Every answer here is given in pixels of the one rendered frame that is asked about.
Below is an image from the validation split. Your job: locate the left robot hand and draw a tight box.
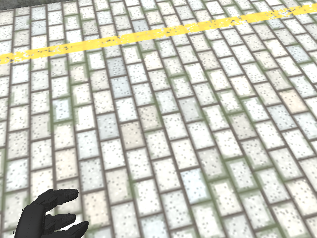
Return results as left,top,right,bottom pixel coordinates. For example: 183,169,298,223
13,188,89,238

